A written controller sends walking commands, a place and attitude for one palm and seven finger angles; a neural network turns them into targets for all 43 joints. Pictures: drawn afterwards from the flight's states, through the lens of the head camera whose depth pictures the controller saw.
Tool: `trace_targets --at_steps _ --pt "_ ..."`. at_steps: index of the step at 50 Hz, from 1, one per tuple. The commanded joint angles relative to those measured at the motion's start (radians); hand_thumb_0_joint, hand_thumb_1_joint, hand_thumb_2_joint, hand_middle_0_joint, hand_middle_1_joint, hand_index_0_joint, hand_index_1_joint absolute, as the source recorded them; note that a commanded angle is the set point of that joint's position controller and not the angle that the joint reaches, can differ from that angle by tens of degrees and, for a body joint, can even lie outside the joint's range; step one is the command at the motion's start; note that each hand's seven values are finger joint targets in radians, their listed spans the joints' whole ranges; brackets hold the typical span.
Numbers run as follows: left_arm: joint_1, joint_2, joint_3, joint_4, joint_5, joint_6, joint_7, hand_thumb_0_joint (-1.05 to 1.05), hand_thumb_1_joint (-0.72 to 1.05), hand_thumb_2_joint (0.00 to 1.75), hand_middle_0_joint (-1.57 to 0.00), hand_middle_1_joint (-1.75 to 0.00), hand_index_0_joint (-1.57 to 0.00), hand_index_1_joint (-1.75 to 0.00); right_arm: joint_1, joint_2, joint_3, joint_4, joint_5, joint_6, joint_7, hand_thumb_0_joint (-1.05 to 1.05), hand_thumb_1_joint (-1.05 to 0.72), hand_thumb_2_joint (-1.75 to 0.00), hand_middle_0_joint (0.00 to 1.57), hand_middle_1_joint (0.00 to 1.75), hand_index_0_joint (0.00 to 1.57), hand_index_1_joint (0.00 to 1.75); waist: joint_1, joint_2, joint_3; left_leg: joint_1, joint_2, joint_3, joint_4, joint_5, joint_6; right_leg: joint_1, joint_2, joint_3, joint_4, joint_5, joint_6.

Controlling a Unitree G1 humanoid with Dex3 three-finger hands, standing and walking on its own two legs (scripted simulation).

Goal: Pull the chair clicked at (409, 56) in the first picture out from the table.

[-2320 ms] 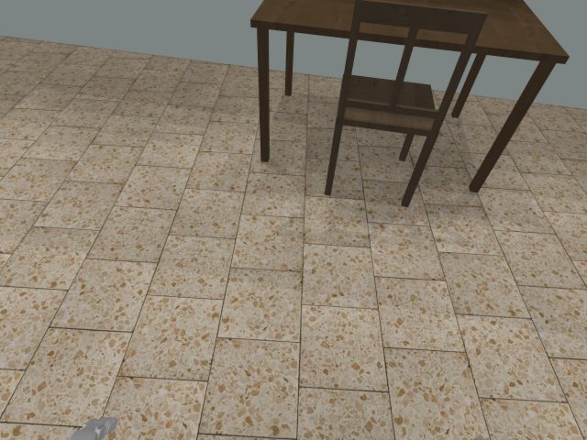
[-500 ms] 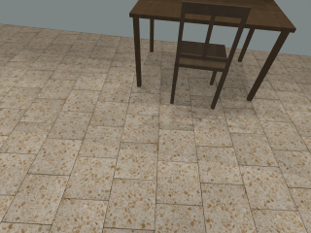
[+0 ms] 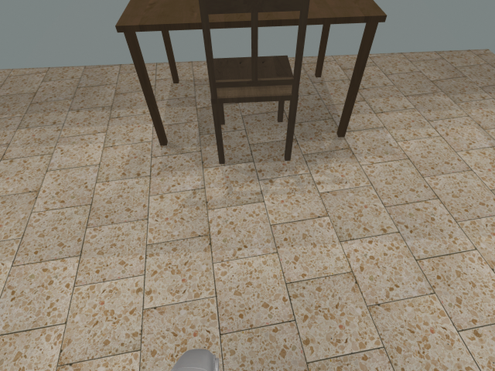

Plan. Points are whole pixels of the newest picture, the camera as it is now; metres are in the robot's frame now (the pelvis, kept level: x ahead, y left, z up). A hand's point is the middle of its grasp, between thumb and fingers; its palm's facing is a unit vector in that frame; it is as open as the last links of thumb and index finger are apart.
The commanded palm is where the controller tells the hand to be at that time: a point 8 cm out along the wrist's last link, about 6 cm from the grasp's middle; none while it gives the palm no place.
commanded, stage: walk to a spot facing it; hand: left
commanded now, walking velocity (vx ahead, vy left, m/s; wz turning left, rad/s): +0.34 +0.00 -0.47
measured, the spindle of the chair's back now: (254, 48) +1.31 +0.11 -0.11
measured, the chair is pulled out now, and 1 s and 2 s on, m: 0.00 0.00 0.00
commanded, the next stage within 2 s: turn to face it in 1.76 s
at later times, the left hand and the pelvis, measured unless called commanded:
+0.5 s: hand (140, 320) +0.23 +0.27 -0.20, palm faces -0.16 -0.97 -0.18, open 7.3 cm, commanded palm none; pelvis +0.22 +0.07 -0.01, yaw -15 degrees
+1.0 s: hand (242, 189) +0.61 +0.09 -0.19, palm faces -0.55 -0.83 -0.11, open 7.3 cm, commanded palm none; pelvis +0.42 +0.01 -0.03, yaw -30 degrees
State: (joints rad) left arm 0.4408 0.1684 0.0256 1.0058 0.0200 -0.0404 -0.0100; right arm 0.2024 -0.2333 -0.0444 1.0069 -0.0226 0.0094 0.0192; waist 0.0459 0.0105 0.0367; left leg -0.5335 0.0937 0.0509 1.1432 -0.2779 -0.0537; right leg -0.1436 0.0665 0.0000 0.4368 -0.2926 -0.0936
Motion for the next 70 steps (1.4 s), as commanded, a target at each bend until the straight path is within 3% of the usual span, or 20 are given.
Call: trace_targets --at_steps 1,14,17,18,19,20,23,27,34,42,45,48,49,50,51,52,53,57,68,70 --pt "0.064 0.169 0.042 -0.029 -0.006 -0.038 0.017 0.00 0.90 0.90 -0.20 -0.30 -0.20 -0.30 -0.072 -0.062 -0.028 -0.112 -0.001 -0.031 -0.001 0.00 -0.90 -0.90 0.20 0.30 0.20 0.30 -0.030 -0.073 0.023 -0.201 0.023 -0.035 0.002 0.128 -0.017 0.090 -0.243 0.281 -0.227 0.297 -0.060" --pt "0.132 0.154 0.043 0.026 0.013 -0.034 0.052 0.00 0.90 0.90 -0.20 -0.30 -0.20 -0.30 -0.295 -0.015 -0.009 -0.212 0.011 -0.065 0.008 0.00 -0.90 -0.90 0.20 0.30 0.20 0.30 0.031 -0.148 0.048 -0.135 -0.025 0.024 -0.397 0.039 0.020 0.247 -0.248 0.309 -0.120 0.716 -0.076" --pt "0.034 0.193 0.061 0.004 0.001 -0.042 0.049 0.00 0.90 0.90 -0.20 -0.30 -0.20 -0.30 0.023 -0.062 -0.023 -0.119 0.010 -0.081 -0.020 0.00 -0.90 -0.90 0.20 0.30 0.20 0.30 -0.124 -0.143 -0.090 0.349 -0.103 0.054 -0.616 0.132 0.065 0.102 -0.178 0.234 0.165 0.930 -0.018" --pt "0.042 0.170 0.063 -0.004 -0.011 -0.044 0.041 0.00 0.90 0.90 -0.20 -0.30 -0.20 -0.30 0.195 -0.133 -0.038 -0.067 0.003 -0.083 -0.034 0.00 -0.90 -0.90 0.20 0.30 0.20 0.30 -0.183 -0.071 -0.205 0.654 -0.003 -0.027 -0.610 0.228 0.090 -0.069 -0.130 0.201 0.375 0.697 0.008" --pt "0.100 0.100 0.059 -0.016 -0.024 -0.037 0.025 0.00 0.90 0.90 -0.20 -0.30 -0.20 -0.30 0.318 -0.256 -0.068 -0.042 -0.008 -0.083 -0.040 0.00 -0.90 -0.90 0.20 0.30 0.20 0.30 -0.189 0.231 -0.343 0.886 0.321 -0.422 -0.631 0.311 0.195 -0.321 0.022 0.070 0.732 -0.035 0.059" --pt "0.076 0.091 0.054 -0.033 -0.021 -0.040 0.024 0.00 0.90 0.90 -0.20 -0.30 -0.20 -0.30 0.303 -0.251 -0.058 -0.044 0.002 -0.074 -0.040 0.00 -0.90 -0.90 0.20 0.30 0.20 0.30 -0.151 0.251 -0.315 0.799 0.442 -0.631 -0.802 0.270 0.257 -0.426 0.016 0.106 0.936 -0.262 0.053" --pt "-0.057 0.090 0.063 -0.039 0.010 -0.007 0.000 0.00 0.90 0.90 -0.20 -0.30 -0.20 -0.30 0.092 -0.053 -0.008 -0.076 0.003 -0.094 -0.042 0.00 -0.90 -0.90 0.20 0.30 0.20 0.30 -0.056 0.103 0.036 0.348 0.290 -0.317 -0.913 0.137 0.150 -0.433 -0.127 0.080 0.952 -0.025 0.070" --pt "-0.013 0.040 0.059 -0.028 0.014 0.049 -0.013 0.00 0.90 0.90 -0.20 -0.30 -0.20 -0.30 0.102 -0.010 0.002 -0.047 0.007 -0.112 -0.047 0.00 -0.90 -0.90 0.20 0.30 0.20 0.30 0.008 0.127 0.034 0.274 0.203 -0.018 -0.917 0.287 0.092 -0.407 -0.143 0.044 0.883 0.077 0.089" --pt "-0.192 0.047 0.063 -0.095 0.016 0.069 -0.024 0.00 0.90 0.90 -0.20 -0.30 -0.20 -0.30 0.235 -0.021 0.001 -0.006 0.013 -0.118 -0.056 0.00 -0.90 -0.90 0.20 0.30 0.20 0.30 -0.021 0.068 0.073 0.428 0.199 0.076 -0.925 0.477 0.034 -0.628 -0.154 0.009 0.799 0.227 0.110" --pt "-0.434 0.030 0.035 -0.161 0.009 0.050 -0.038 0.00 0.90 0.90 -0.20 -0.30 -0.20 -0.30 0.374 -0.049 0.000 0.054 0.000 -0.100 -0.059 0.00 -0.90 -0.90 0.20 0.30 0.20 0.30 -0.103 0.080 0.108 0.651 0.222 0.197 -0.868 0.785 0.113 -0.575 -0.112 -0.157 0.375 0.133 0.068" --pt "-0.374 0.044 0.038 -0.149 0.011 0.039 -0.032 0.00 0.90 0.90 -0.20 -0.30 -0.20 -0.30 0.370 -0.074 -0.007 0.057 0.001 -0.089 -0.058 0.00 -0.90 -0.90 0.20 0.30 0.20 0.30 -0.064 0.122 0.054 0.695 0.235 0.262 -0.718 1.134 0.106 -0.443 -0.036 -0.224 0.290 0.048 0.023" --pt "-0.148 0.118 0.064 -0.087 0.016 0.011 -0.022 0.00 0.90 0.90 -0.20 -0.30 -0.20 -0.30 0.314 -0.114 -0.017 0.017 0.009 -0.085 -0.050 0.00 -0.90 -0.90 0.20 0.30 0.20 0.30 0.041 0.166 -0.099 0.557 0.230 0.282 -0.340 1.153 0.081 -0.051 0.003 -0.225 0.149 0.036 -0.028" --pt "-0.012 0.190 0.081 -0.050 0.016 0.003 -0.016 0.00 0.90 0.90 -0.20 -0.30 -0.20 -0.30 0.278 -0.103 -0.015 -0.006 0.024 -0.083 -0.036 0.00 -0.90 -0.90 0.20 0.30 0.20 0.30 0.114 0.075 -0.185 0.318 0.210 0.294 -0.062 0.802 0.059 0.233 -0.122 -0.080 0.087 0.159 -0.089" --pt "0.058 0.286 0.100 -0.043 0.005 -0.006 -0.003 0.00 0.90 0.90 -0.20 -0.30 -0.20 -0.30 0.272 -0.021 -0.008 -0.055 0.035 -0.088 -0.035 0.00 -0.90 -0.90 0.20 0.30 0.20 0.30 0.106 -0.140 -0.286 -0.034 0.012 0.233 0.292 -0.242 -0.004 0.464 -0.446 0.492 0.025 0.370 -0.246" --pt "0.042 0.318 0.110 -0.044 -0.020 0.007 0.011 0.00 0.90 0.90 -0.20 -0.30 -0.20 -0.30 0.160 -0.040 -0.015 -0.089 0.028 -0.089 -0.040 0.00 -0.90 -0.90 0.20 0.30 0.20 0.30 0.104 -0.077 -0.244 -0.153 0.002 0.057 0.397 -0.293 0.016 0.428 -0.495 0.579 -0.086 0.375 -0.298" --pt "-0.021 0.282 0.103 -0.052 -0.023 0.014 0.018 0.00 0.90 0.90 -0.20 -0.30 -0.20 -0.30 0.115 -0.021 -0.021 -0.104 0.022 -0.086 -0.040 0.00 -0.90 -0.90 0.20 0.30 0.20 0.30 0.064 0.013 -0.068 -0.200 0.057 -0.003 0.367 -0.187 0.023 0.287 -0.477 0.444 -0.115 0.361 -0.270" --pt "-0.091 0.238 0.087 -0.072 -0.023 0.005 0.016 0.00 0.90 0.90 -0.20 -0.30 -0.20 -0.30 0.153 -0.012 -0.016 -0.100 0.015 -0.076 -0.033 0.00 -0.90 -0.90 0.20 0.30 0.20 0.30 0.007 0.014 -0.070 -0.145 0.086 -0.022 0.303 -0.093 0.011 0.152 -0.411 0.374 -0.147 0.266 -0.111" --pt "-0.182 0.154 0.063 -0.080 0.001 -0.026 0.022 0.00 0.90 0.90 -0.20 -0.30 -0.20 -0.30 0.174 0.012 -0.021 -0.072 -0.003 -0.032 -0.030 0.00 -0.90 -0.90 0.20 0.30 0.20 0.30 -0.088 0.003 0.056 0.004 0.100 -0.019 0.093 -0.032 -0.011 -0.228 -0.299 0.188 -0.212 0.264 -0.114" --pt "-0.080 0.216 0.084 -0.080 0.000 -0.011 0.011 0.00 0.90 0.90 -0.20 -0.30 -0.20 -0.30 -0.115 -0.022 -0.011 -0.198 0.003 -0.063 -0.014 0.00 -0.90 -0.90 0.20 0.30 0.20 0.30 0.010 -0.151 -0.073 0.057 -0.019 0.045 -0.489 -0.001 -0.020 0.056 -0.226 0.240 -0.018 0.526 -0.070" --pt "-0.103 0.213 0.089 -0.089 -0.005 -0.001 0.015 0.00 0.90 0.90 -0.20 -0.30 -0.20 -0.30 -0.047 -0.056 -0.017 -0.174 0.004 -0.068 -0.029 0.00 -0.90 -0.90 0.20 0.30 0.20 0.30 -0.031 -0.118 -0.114 0.255 -0.031 0.058 -0.659 0.075 -0.014 0.013 -0.198 0.227 0.109 0.579 -0.029"
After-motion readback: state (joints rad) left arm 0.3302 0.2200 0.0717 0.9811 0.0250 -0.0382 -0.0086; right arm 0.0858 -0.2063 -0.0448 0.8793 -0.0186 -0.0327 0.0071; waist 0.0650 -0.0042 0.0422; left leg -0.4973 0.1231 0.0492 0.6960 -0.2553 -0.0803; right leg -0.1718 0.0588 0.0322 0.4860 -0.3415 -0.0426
